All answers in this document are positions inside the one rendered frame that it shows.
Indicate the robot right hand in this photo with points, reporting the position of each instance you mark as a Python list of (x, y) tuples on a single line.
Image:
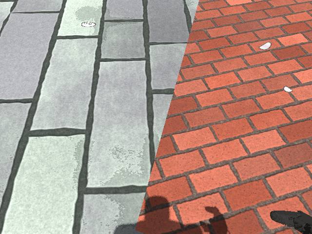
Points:
[(301, 221)]

